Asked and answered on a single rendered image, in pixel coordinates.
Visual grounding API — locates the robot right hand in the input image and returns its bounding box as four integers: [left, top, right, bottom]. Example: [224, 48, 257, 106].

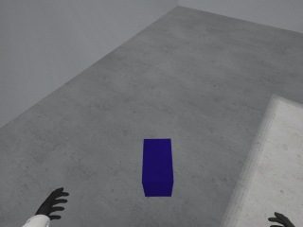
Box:
[268, 212, 295, 227]

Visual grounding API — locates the robot left hand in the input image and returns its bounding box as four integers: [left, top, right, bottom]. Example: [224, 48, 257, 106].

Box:
[35, 187, 69, 220]

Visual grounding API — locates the carton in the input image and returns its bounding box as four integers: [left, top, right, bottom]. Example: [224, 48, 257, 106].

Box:
[142, 138, 174, 197]

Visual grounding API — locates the robot left forearm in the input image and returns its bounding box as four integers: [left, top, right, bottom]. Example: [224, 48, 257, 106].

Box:
[23, 214, 50, 227]

